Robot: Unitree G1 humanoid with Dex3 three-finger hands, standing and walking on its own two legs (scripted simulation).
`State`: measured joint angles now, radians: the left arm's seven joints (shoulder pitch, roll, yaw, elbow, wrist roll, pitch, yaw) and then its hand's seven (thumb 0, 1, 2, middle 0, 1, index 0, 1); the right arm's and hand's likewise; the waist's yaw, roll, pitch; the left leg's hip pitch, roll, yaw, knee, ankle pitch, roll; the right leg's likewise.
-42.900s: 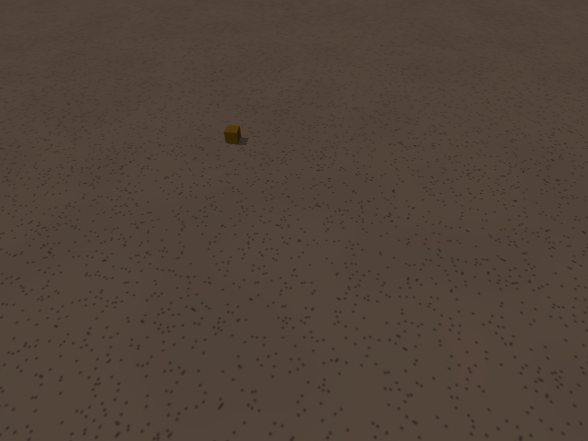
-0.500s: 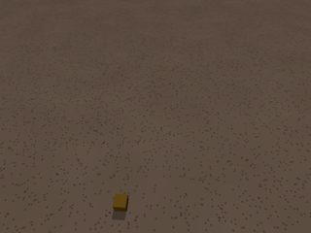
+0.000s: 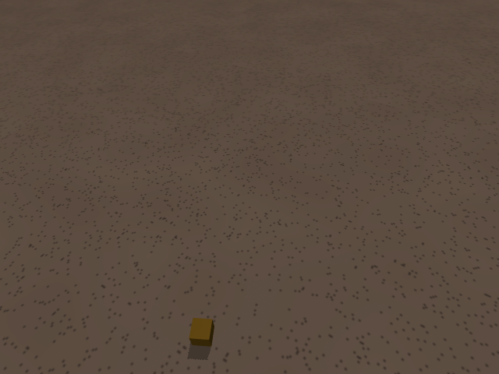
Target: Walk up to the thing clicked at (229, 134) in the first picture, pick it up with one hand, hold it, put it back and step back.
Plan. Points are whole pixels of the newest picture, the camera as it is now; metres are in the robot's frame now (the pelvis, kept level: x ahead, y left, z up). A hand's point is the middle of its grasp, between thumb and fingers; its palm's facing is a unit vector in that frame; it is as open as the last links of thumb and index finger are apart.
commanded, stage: stand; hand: left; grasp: from above
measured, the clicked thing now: (202, 332) +0.47 +0.22 -0.74
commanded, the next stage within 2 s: step back in 1.66 s
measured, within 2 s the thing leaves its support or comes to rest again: neither
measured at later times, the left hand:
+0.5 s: hand out of the picture +0.08 +0.23 -0.16, palm faces +0.02 -0.95 -0.32, open 7.4 cm
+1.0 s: hand out of the picture +0.09 +0.23 -0.16, palm faces +0.02 -0.94 -0.33, open 7.4 cm
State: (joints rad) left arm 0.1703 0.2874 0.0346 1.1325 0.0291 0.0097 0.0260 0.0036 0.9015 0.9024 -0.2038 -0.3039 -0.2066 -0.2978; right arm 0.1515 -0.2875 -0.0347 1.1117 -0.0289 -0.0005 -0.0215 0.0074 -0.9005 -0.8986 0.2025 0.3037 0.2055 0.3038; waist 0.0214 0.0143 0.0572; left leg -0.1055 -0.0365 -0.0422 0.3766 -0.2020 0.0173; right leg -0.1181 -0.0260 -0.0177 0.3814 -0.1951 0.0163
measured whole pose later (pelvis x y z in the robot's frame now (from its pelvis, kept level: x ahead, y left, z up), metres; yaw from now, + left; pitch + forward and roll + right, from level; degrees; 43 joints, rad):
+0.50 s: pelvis +0.01 -0.01 +0.00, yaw +0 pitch -3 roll +0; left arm 0.10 0.30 0.03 1.17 0.02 0.00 0.02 0.00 0.90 0.90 -0.20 -0.30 -0.21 -0.30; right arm 0.12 -0.31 -0.01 1.15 -0.02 -0.01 -0.02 0.01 -0.90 -0.90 0.20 0.30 0.20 0.30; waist 0.01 0.01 0.06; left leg -0.08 -0.02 -0.05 0.33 -0.20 0.01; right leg -0.09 -0.01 -0.02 0.33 -0.19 0.00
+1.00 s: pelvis +0.02 -0.01 +0.00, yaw +0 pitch -2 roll +0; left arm 0.09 0.31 0.03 1.17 0.01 0.00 0.01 0.00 0.90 0.90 -0.20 -0.30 -0.21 -0.30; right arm 0.11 -0.32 -0.01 1.14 -0.02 -0.01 -0.02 0.01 -0.90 -0.90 0.20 0.30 0.21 0.30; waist 0.01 0.01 0.05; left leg -0.07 -0.01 -0.04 0.31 -0.20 0.00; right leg -0.08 0.00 -0.02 0.31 -0.18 0.00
